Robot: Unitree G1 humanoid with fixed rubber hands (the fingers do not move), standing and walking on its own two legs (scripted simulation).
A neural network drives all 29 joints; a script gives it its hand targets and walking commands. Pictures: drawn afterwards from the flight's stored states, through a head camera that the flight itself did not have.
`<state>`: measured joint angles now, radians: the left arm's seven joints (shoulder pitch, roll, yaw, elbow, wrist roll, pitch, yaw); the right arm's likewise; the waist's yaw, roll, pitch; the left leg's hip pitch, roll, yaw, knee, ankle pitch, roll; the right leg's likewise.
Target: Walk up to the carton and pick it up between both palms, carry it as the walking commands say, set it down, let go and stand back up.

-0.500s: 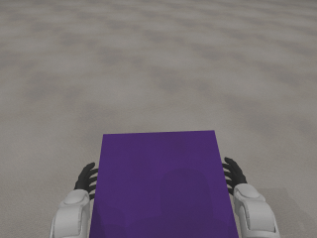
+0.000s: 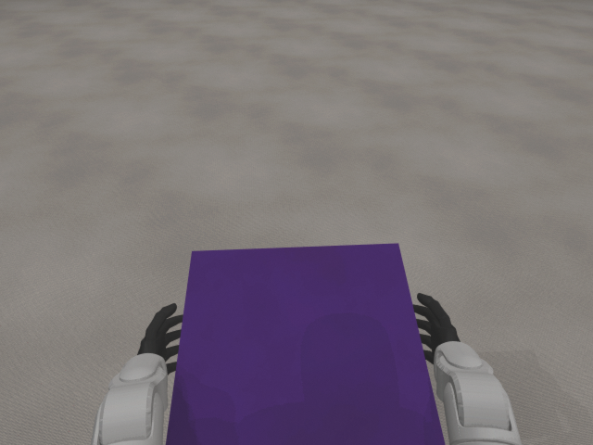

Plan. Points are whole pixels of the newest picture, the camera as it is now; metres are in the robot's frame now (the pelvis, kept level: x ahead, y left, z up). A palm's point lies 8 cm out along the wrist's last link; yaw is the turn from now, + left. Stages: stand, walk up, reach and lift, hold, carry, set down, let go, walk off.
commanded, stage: carry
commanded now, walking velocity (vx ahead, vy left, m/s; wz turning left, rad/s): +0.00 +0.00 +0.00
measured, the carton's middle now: (299, 364) +0.29 +0.00 -0.06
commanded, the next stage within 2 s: hold in 0.28 s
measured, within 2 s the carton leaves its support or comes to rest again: neither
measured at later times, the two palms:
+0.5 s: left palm (161, 347) +0.26 +0.18 +0.05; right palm (469, 355) +0.24 -0.21 +0.06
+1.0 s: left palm (180, 321) +0.29 +0.16 +0.06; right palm (481, 343) +0.25 -0.22 +0.07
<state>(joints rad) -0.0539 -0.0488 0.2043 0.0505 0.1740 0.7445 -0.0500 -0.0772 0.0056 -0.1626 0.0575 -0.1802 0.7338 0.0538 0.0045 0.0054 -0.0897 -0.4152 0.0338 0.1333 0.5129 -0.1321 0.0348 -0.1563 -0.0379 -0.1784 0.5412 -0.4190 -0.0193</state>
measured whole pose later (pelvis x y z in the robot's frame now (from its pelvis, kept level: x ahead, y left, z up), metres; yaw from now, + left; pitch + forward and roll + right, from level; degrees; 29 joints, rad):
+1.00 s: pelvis -0.02 +0.04 +0.01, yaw -15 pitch -6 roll +1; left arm -0.25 -0.15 0.34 0.20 0.25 0.74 0.02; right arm -0.40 -0.06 -0.28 0.50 -0.23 0.58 0.14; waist 0.05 -0.03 0.01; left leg -0.14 -0.03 0.09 0.31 -0.07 0.03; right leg -0.02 0.00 0.15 0.42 -0.30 -0.02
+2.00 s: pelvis -0.02 +0.02 -0.02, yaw -16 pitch +28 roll -2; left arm -0.36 -0.06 0.47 0.40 0.23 0.28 -0.10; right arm -0.44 -0.01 -0.22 0.56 -0.15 0.20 -0.01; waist 0.17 -0.05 -0.05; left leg -0.94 0.02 -0.02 0.56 -0.09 -0.01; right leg -0.80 0.10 0.12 0.63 -0.30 -0.01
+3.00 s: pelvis -0.06 +0.02 -0.15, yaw -17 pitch +49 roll -1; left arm -0.72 0.06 0.54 0.54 0.13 0.33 -0.09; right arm -0.87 -0.11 -0.25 0.69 -0.10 0.28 -0.03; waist 0.15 -0.08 -0.23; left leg -1.78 0.02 -0.04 1.17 -0.26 -0.03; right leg -1.65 0.16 0.10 1.31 -0.51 0.00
